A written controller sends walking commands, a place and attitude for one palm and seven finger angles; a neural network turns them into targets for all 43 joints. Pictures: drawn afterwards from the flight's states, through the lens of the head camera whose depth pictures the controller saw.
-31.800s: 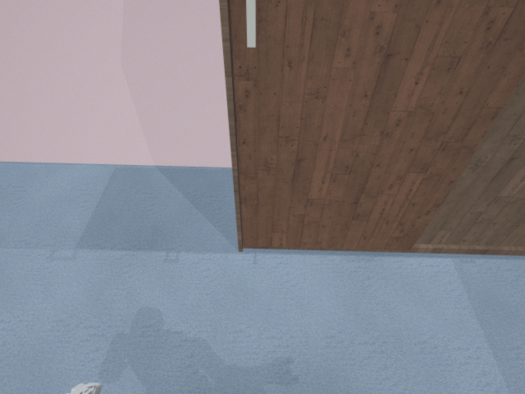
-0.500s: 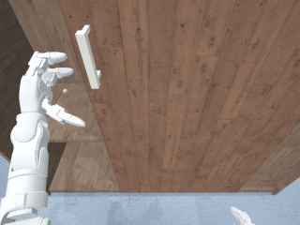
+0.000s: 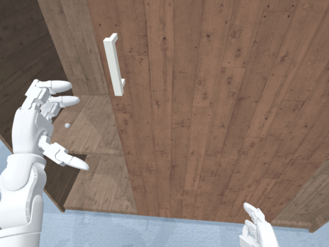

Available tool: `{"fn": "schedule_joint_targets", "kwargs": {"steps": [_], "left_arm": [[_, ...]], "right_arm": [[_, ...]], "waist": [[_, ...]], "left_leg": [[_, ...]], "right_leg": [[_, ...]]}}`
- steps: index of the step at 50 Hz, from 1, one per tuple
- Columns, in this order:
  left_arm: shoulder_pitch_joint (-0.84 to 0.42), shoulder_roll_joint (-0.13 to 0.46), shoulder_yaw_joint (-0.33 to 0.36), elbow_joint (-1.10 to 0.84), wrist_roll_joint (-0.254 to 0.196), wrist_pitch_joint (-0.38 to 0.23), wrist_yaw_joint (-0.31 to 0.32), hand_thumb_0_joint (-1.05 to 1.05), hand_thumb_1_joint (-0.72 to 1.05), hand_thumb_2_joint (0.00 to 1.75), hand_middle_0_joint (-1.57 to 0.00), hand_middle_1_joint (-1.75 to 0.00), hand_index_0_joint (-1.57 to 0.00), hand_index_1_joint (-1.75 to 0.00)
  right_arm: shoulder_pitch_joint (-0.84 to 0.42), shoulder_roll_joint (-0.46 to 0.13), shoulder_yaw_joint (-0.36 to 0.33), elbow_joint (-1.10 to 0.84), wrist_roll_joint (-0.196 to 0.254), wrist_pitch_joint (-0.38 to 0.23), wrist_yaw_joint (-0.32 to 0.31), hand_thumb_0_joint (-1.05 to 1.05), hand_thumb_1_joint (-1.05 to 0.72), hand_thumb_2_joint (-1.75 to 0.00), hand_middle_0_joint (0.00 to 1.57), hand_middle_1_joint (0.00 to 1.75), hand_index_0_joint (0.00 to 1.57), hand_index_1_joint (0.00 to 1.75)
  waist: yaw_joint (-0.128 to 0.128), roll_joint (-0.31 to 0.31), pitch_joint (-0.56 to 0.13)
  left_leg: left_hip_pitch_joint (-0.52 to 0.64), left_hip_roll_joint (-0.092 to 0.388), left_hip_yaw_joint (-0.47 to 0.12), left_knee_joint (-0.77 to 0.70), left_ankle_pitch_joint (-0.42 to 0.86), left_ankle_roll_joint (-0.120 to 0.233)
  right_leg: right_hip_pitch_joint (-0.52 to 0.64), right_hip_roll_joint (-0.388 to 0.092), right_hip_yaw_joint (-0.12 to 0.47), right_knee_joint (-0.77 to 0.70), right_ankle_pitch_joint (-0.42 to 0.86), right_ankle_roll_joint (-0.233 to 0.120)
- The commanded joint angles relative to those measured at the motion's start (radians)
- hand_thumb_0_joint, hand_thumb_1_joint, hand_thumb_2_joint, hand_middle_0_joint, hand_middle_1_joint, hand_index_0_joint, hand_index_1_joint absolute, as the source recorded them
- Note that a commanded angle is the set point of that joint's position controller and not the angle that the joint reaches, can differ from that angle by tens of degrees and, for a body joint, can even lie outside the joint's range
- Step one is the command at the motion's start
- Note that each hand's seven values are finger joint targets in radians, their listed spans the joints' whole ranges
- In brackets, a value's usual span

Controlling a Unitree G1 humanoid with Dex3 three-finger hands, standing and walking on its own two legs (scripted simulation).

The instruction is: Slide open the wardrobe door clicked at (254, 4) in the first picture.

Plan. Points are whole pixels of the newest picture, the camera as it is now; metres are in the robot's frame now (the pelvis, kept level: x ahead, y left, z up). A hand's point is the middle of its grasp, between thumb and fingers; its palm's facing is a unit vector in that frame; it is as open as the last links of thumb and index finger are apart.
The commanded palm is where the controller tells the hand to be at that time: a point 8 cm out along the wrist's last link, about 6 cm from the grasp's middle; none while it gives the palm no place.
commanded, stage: draw the hand back to the body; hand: left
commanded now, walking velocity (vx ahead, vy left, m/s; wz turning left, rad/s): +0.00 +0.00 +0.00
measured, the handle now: (116, 65) +0.45 +0.18 +0.25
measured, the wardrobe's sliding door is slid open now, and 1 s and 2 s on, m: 0.47 0.47 0.47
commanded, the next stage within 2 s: step back with the hand held close in 1.68 s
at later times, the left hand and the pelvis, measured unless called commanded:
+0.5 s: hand (50, 144) +0.23 +0.25 +0.21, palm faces +0.12 -0.99 -0.05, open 14.7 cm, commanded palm +0.20 +0.29 +0.20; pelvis +0.00 +0.01 +0.00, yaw +0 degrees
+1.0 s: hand (36, 157) +0.21 +0.27 +0.18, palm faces +0.45 -0.84 -0.30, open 11.9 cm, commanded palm +0.16 +0.31 +0.19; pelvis +0.00 +0.02 +0.01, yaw +0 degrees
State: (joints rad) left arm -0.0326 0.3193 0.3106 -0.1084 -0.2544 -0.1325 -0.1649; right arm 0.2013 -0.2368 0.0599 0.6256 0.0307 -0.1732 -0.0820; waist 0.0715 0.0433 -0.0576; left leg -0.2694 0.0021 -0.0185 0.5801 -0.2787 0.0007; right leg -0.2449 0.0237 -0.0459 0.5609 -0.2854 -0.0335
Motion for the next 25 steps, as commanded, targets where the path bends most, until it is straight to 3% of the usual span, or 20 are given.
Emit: {"fn": "schedule_joint_targets", "kwargs": {"steps": [1, 4, 5, 6, 7, 12, 15, 18, 20, 22, 25], "left_arm": [[-0.295, 0.202, 0.078, -0.214, -0.017, -0.052, 0.009, 0.00, -0.55, 0.20, -0.25, -1.15, -0.25, -1.15], [-0.287, 0.198, 0.079, -0.242, -0.017, -0.054, 0.010, 0.00, -0.55, 0.20, -0.25, -1.15, -0.25, -1.15], [-0.276, 0.215, 0.093, -0.231, -0.017, -0.052, 0.010, 0.00, -0.55, 0.20, -0.25, -1.15, -0.25, -1.15], [-0.191, 0.237, 0.092, -0.113, -0.058, 0.090, -0.042, 0.00, -0.55, 0.20, -0.25, -1.15, -0.25, -1.15], [-0.260, 0.243, 0.087, -0.229, -0.071, 0.155, -0.069, 0.00, -0.55, 0.20, -0.25, -1.15, -0.25, -1.15], [-0.253, 0.295, 0.156, -0.293, -0.127, 0.404, -0.134, 0.00, -0.55, 0.20, -0.25, -1.15, -0.25, -1.15], [-0.190, 0.283, 0.195, -0.356, -0.146, 0.405, -0.121, 0.00, -0.55, 0.20, -0.25, -1.15, -0.25, -1.15], [-0.135, 0.242, 0.182, -0.315, -0.150, 0.398, -0.111, 0.00, -0.55, 0.20, -0.25, -1.15, -0.25, -1.15], [-0.097, 0.248, 0.188, -0.297, -0.141, 0.411, -0.110, 0.00, -0.55, 0.20, -0.25, -1.15, -0.25, -1.15], [-0.129, 0.238, 0.154, -0.325, -0.127, 0.422, -0.113, 0.00, -0.55, 0.20, -0.25, -1.15, -0.25, -1.15], [-0.139, 0.249, 0.150, -0.391, -0.117, 0.416, -0.108, 0.00, -0.55, 0.20, -0.25, -1.15, -0.25, -1.15]], "right_arm": [[-0.136, -0.112, -0.038, -0.146, 0.007, -0.067, -0.018, 0.00, -0.90, -0.90, 0.20, 0.30, 0.20, 0.30], [-0.132, -0.111, -0.037, -0.144, 0.001, -0.079, -0.020, 0.00, -0.90, -0.90, 0.20, 0.30, 0.20, 0.30], [-0.129, -0.116, -0.040, -0.140, 0.001, -0.081, -0.020, 0.00, -0.90, -0.90, 0.20, 0.30, 0.20, 0.30], [-0.148, -0.131, -0.037, -0.142, 0.026, -0.079, -0.030, 0.00, -0.90, -0.90, 0.20, 0.30, 0.20, 0.30], [-0.165, -0.124, -0.029, -0.161, 0.038, -0.074, -0.036, 0.00, -0.90, -0.90, 0.20, 0.30, 0.20, 0.30], [-0.209, -0.128, -0.014, -0.186, 0.049, -0.092, -0.047, 0.00, -0.90, -0.90, 0.20, 0.30, 0.20, 0.30], [-0.211, -0.122, -0.015, -0.191, 0.043, -0.102, -0.031, 0.00, -0.90, -0.90, 0.20, 0.30, 0.20, 0.30], [-0.187, -0.129, -0.022, -0.176, 0.042, -0.095, -0.022, 0.00, -0.90, -0.90, 0.20, 0.30, 0.20, 0.30], [-0.190, -0.133, -0.025, -0.170, 0.045, -0.084, -0.019, 0.00, -0.90, -0.90, 0.20, 0.30, 0.20, 0.30], [-0.191, -0.133, -0.024, -0.175, 0.048, -0.075, -0.022, 0.00, -0.90, -0.90, 0.20, 0.30, 0.20, 0.30], [-0.203, -0.128, -0.021, -0.186, 0.045, -0.077, -0.027, 0.00, -0.90, -0.90, 0.20, 0.30, 0.20, 0.30]], "waist": [[-0.017, -0.014, -0.071], [-0.009, 0.021, -0.099], [-0.010, -0.024, -0.110], [0.007, 0.014, -0.136], [0.010, 0.049, -0.148], [0.029, 0.005, -0.157], [0.032, -0.019, -0.148], [0.016, -0.059, -0.090], [0.019, -0.039, -0.050], [0.005, -0.011, -0.044], [0.009, 0.032, -0.045]], "left_leg": [[0.032, -0.015, 0.017, -0.090, 0.034, 0.032], [0.052, -0.017, 0.011, -0.090, 0.061, 0.030], [0.048, -0.013, 0.012, -0.084, 0.071, 0.033], [0.042, -0.007, 0.010, -0.110, 0.058, 0.036], [0.064, -0.010, 0.010, -0.122, 0.072, 0.036], [0.112, -0.013, -0.013, -0.126, 0.177, 0.042], [0.140, -0.012, -0.014, -0.115, 0.217, 0.036], [0.124, -0.009, -0.011, -0.121, 0.181, 0.034], [0.112, -0.007, -0.008, -0.123, 0.155, 0.033], [0.114, -0.008, -0.010, -0.132, 0.134, 0.035], [0.127, -0.008, -0.014, -0.135, 0.105, 0.035]], "right_leg": [[-0.018, -0.023, 0.046, -0.143, 0.008, 0.020], [-0.005, -0.021, 0.040, -0.129, 0.047, 0.015], [0.003, -0.021, 0.041, -0.126, 0.062, 0.018], [0.066, -0.034, 0.052, -0.134, 0.091, 0.014], [0.082, -0.038, 0.043, -0.144, 0.101, 0.016], [0.108, -0.031, 0.018, -0.133, 0.216, 0.019], [0.098, -0.022, 0.014, -0.132, 0.248, 0.020], [0.051, -0.017, 0.005, -0.139, 0.201, 0.024], [0.035, -0.016, 0.013, -0.153, 0.162, 0.023], [0.022, -0.018, 0.008, -0.154, 0.129, 0.022], [0.021, -0.016, 0.014, -0.164, 0.083, 0.017]]}}
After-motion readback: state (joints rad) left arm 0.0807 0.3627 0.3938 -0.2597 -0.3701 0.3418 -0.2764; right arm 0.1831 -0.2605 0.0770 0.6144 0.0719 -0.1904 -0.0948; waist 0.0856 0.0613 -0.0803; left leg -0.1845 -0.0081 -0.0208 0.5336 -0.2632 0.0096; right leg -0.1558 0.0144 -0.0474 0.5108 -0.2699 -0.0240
